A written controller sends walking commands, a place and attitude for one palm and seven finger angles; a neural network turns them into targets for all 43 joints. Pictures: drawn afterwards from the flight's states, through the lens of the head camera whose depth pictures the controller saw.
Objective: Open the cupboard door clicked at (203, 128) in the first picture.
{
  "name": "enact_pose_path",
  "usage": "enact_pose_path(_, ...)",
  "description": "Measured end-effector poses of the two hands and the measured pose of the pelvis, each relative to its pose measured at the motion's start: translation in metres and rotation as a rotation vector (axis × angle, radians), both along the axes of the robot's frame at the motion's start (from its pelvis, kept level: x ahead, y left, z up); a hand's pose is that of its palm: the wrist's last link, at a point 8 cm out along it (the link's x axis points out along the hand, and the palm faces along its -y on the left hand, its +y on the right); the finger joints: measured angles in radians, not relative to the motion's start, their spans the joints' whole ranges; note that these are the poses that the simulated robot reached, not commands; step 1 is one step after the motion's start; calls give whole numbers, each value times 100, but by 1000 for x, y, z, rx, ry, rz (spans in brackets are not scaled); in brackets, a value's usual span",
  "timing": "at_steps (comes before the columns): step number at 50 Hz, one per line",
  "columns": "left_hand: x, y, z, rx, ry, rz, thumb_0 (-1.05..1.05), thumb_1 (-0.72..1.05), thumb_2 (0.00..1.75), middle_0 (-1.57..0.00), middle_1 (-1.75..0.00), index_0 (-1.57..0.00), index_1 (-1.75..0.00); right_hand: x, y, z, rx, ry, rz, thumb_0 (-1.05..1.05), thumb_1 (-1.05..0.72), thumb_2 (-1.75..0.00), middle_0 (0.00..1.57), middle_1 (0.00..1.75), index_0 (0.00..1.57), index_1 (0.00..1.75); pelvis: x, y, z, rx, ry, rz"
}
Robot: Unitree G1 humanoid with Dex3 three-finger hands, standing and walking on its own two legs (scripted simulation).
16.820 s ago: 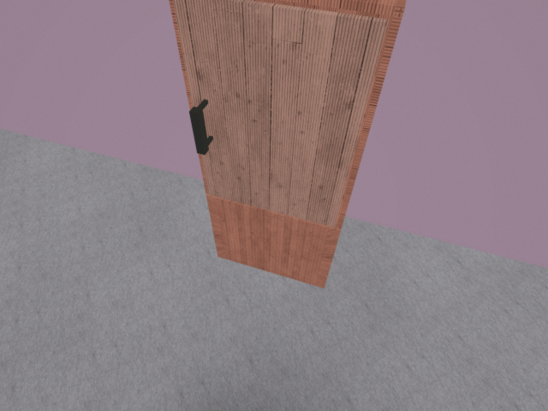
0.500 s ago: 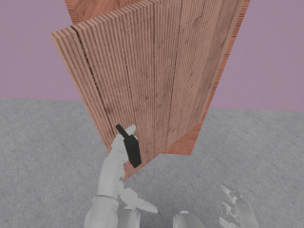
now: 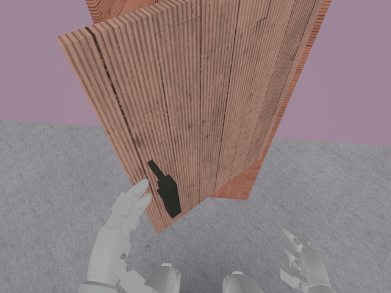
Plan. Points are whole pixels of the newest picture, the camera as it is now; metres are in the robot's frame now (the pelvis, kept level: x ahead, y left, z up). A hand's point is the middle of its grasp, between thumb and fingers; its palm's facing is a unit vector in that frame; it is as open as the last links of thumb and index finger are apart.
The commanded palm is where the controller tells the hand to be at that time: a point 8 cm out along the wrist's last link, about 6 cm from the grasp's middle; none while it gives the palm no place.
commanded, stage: slide the hand sideways off the handle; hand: left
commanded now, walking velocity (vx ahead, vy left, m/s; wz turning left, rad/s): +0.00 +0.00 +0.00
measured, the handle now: (164, 189) +0.30 +0.08 +0.06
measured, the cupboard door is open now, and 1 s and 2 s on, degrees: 43 42 42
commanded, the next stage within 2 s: draw the hand back to the body in 0.30 s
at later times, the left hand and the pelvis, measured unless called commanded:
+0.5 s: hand (115, 263) +0.17 +0.14 +0.06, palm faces -0.09 -1.00 -0.02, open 16.3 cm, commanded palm +0.15 +0.21 +0.08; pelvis -0.01 +0.00 -0.01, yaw +0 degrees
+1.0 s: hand (52, 238) +0.19 +0.21 +0.14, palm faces +0.07 -0.97 -0.23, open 15.7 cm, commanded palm +0.15 +0.26 +0.17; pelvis +0.01 +0.02 +0.05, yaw +0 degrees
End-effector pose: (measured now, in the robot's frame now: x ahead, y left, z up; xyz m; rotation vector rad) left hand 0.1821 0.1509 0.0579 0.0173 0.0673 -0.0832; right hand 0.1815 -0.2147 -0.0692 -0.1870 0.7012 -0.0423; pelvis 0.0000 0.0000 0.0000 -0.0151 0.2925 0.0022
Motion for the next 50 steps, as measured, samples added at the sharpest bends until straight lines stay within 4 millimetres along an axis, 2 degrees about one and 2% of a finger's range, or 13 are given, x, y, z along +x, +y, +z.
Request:
enact_pose_path(9,-10,16,-1,14,9,3,-1,-49,31,-18,-31,-21,-33,2,-13,-3,-17,-5,-33,1,-90,-89,20,30,20,30,-1,-6,-4,-1,5,1)
enact_pose_path(16,-23,41,-1,24,19,57,-1,-49,31,-17,-30,-18,-31,0,-18,-5,-29,-4,-52,1,-90,-89,20,30,20,30,-3,-8,-5,-4,5,5)
enact_pose_path(24,-26,45,-1,3,-8,-2,-1,-50,31,-16,-30,-15,-30,-4,-16,-6,-52,-25,-53,1,-90,-89,20,30,20,30,-9,-4,-10,-17,2,8)
enact_pose_path(28,-23,54,16,26,-24,8,-1,-50,31,-16,-30,-15,-30,-8,-10,1,-35,-24,-69,1,-90,-89,20,30,20,30,-10,0,-3,-23,-24,8)
enact_pose_path(34,-22,65,47,35,-26,33,-1,-50,31,-16,-30,-15,-30,-13,3,23,-9,-38,-80,1,-90,-89,20,30,20,30,-5,6,18,-27,-63,11)
enact_pose_path(46,-20,94,80,54,-31,50,-1,-46,32,-16,-30,-15,-30,-3,8,58,-32,-94,-67,1,-90,-89,20,30,20,30,8,16,42,-34,-124,15)
enact_pose_path(50,-19,107,96,220,29,159,-1,-39,35,-16,-30,-15,-30,3,11,68,-52,-87,-75,1,-90,-89,20,30,20,30,14,19,54,-28,-151,5)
